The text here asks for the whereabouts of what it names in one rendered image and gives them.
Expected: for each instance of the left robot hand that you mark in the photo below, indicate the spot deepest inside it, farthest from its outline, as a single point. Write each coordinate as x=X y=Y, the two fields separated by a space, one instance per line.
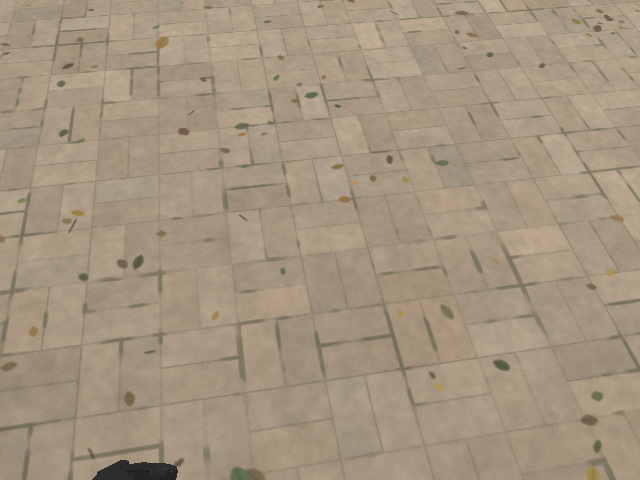
x=122 y=470

